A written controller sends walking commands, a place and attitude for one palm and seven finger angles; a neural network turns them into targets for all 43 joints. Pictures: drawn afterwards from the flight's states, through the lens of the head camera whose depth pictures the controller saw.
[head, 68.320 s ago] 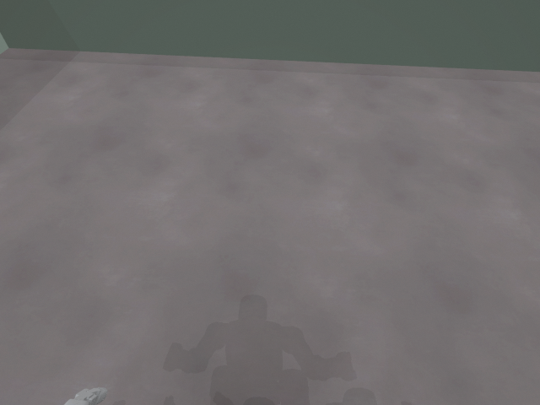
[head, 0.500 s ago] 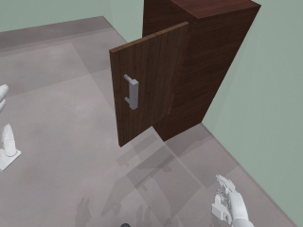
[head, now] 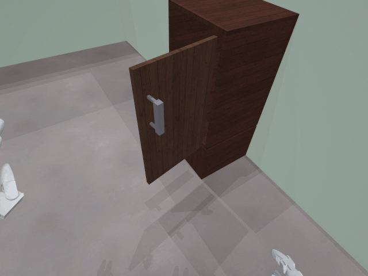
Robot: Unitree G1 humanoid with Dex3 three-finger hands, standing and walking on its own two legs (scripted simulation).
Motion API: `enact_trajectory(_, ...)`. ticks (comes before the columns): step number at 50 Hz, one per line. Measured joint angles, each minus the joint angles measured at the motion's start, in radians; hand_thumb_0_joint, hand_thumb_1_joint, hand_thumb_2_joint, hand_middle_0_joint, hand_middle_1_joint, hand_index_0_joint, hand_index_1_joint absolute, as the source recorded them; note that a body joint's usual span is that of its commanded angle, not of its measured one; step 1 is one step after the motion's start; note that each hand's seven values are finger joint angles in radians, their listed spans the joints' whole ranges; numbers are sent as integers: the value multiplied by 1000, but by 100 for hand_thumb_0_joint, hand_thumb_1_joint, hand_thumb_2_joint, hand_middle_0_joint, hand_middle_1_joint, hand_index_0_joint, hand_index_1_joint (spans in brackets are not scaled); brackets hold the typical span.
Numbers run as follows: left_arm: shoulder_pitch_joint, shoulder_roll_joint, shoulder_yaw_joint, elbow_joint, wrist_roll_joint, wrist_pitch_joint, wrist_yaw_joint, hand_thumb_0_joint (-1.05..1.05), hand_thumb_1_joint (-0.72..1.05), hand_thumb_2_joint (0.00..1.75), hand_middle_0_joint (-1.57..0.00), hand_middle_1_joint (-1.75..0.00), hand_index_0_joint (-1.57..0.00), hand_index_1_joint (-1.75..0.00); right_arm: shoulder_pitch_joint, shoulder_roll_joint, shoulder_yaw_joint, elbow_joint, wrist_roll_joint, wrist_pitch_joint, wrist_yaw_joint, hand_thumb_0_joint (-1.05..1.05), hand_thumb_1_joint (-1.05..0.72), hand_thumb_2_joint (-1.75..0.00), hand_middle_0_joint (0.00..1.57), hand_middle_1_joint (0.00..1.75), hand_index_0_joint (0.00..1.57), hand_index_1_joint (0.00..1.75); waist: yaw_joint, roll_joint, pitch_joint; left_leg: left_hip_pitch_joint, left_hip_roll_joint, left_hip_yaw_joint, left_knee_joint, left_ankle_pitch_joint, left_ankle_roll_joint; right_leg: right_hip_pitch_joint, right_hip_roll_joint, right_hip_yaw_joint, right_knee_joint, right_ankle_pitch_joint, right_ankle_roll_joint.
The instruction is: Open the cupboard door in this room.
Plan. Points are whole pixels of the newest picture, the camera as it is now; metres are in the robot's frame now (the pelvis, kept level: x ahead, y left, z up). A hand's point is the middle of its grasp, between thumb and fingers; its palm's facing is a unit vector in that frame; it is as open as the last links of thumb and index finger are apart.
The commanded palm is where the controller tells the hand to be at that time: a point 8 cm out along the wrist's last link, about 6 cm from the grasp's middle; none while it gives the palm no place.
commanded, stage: stop stepping back and stand still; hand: left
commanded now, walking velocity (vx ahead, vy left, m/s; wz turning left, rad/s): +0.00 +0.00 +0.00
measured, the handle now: (155, 115) +0.60 +0.11 -0.01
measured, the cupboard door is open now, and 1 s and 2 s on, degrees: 100 100 100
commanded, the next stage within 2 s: let the arm hang, fingers relaxed in 0.06 s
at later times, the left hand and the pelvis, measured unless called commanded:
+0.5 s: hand out of the picture +0.02 +0.18 -0.17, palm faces +0.04 -0.98 -0.17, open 7.1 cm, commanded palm none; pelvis -0.02 +0.00 +0.00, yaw +2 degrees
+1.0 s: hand out of the picture +0.02 +0.22 -0.16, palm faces +0.06 -0.96 -0.26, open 7.4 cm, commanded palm none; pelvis -0.01 +0.01 +0.01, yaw +2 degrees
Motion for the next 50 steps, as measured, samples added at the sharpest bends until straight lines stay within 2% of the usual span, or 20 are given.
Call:
enact_trajectory(4, 16, -15, -18, -5, -7, -9, -8, 1, 88, 89, -21, -31, -22, -30, -22, 0, 1, 3, 0, 7, 14, 2, -90, -90, 20, 30, 21, 30, 7, 23, 1, -17, 11, -7, 14, -6, -2, 1, 12, -6, -22, 12, -4)
enact_trajectory(8, 16, -30, -31, 4, -8, 2, -12, 1, 88, 89, -21, -31, -22, -30, -41, -7, -2, 6, 0, 20, 10, 2, -90, -90, 20, 30, 21, 30, 23, 21, 7, 3, 3, -2, -16, 4, 1, 16, 4, -1, -44, 19, 4)
enact_trajectory(9, -12, -26, -52, 57, 7, -7, -27, 1, 88, 89, -21, -31, -22, -30, -48, -18, -11, 24, 0, 4, 26, 2, -90, -90, 20, 30, 21, 30, 26, 29, -1, -10, -1, -7, -13, 7, 5, 3, -1, -7, -35, 21, 9)
enact_trajectory(10, -65, -22, -93, 150, 21, 8, -53, 0, 89, 89, -21, -31, -21, -30, -62, -37, -22, 50, 0, 3, 45, 2, -90, -90, 20, 30, 21, 30, 33, 39, -7, -25, -11, -13, -5, 9, 9, -14, -11, -13, -16, 16, 13)
enact_trajectory(12, -177, -39, -183, 391, 35, 85, -98, 0, 89, 90, -20, -30, -21, -30, -100, -75, -33, 102, -4, 41, 66, 1, -90, -90, 20, 30, 21, 30, 43, 60, -18, -53, -31, -17, 16, 8, 18, -44, -31, -18, 23, -6, 18)
enact_trajectory(14, -264, -76, -258, 654, 43, 162, -125, 0, 89, 90, -20, -30, -21, -30, -139, -99, -34, 145, -9, 84, 74, 1, -90, -90, 20, 30, 21, 30, 40, 76, -16, -65, -40, -19, 33, 6, 24, -60, -41, -20, 50, -17, 21)
enact_trajectory(16, -311, -112, -318, 886, 49, 213, -142, 0, 90, 90, -20, -30, -20, -30, -161, -102, -33, 173, -12, 114, 79, 1, -90, -90, 20, 30, 21, 30, 30, 69, -3, -62, -42, -18, 34, 8, 23, -61, -43, -19, 60, -18, 19)
enact_trajectory(19, -331, -166, -392, 1149, 46, 249, -157, 0, 90, 90, -19, -30, -20, -30, -167, -89, -29, 206, -18, 142, 81, 1, -91, -90, 20, 30, 21, 30, 11, 36, 27, -41, -40, -18, 17, 19, 18, -43, -41, -19, 48, -10, 13)
enact_trajectory(22, -321, -224, -439, 1327, 40, 259, -163, 1, 90, 89, -20, -30, -20, -30, -149, -76, -22, 252, -21, 162, 77, 1, -91, -90, 20, 30, 21, 30, 8, 4, 57, -16, -32, -23, -19, 39, 13, -13, -32, -23, 2, 16, 12)
enact_trajectory(23, -316, -236, -432, 1369, 35, 255, -152, 1, 92, 89, -20, -30, -20, -30, -138, -69, -21, 271, -20, 167, 75, 1, -91, -90, 20, 30, 20, 30, 11, -3, 64, -11, -29, -27, -31, 47, 11, -4, -27, -27, -17, 26, 10)
enact_trajectory(26, -301, -223, -421, 1462, 31, 241, -148, 0, 97, 89, -20, -30, -21, -30, -100, -50, -20, 331, -19, 181, 68, 1, -91, -90, 20, 30, 20, 30, 28, -15, 80, 0, -20, -40, -63, 68, 4, 21, -17, -40, -72, 55, 3)
enact_trajectory(31, -272, -198, -417, 1568, 27, 226, -152, 0, 96, 89, -20, -30, -21, -30, -49, -30, -26, 410, -16, 191, 62, 1, -91, -90, 20, 30, 20, 30, 42, 2, 91, 14, -15, -50, -90, 83, 3, 49, -9, -49, -124, 82, 0)
enact_trajectory(40, -291, -178, -407, 1629, 23, 220, -142, 0, 92, 89, -20, -30, -20, -30, -16, -7, -30, 462, -13, 185, 56, 1, -91, -90, 20, 30, 20, 30, 34, 39, 89, 42, -23, -42, -118, 95, 9, 67, -18, -42, -136, 87, 6)
enact_trajectory(50, -373, -200, -407, 1597, 24, 206, -137, 0, 91, 89, -20, -30, -20, -30, -38, 8, -29, 465, -17, 174, 58, 1, -91, -90, 20, 30, 20, 30, 21, 43, 59, 60, -30, -32, -135, 97, 11, 71, -26, -32, -127, 78, 10)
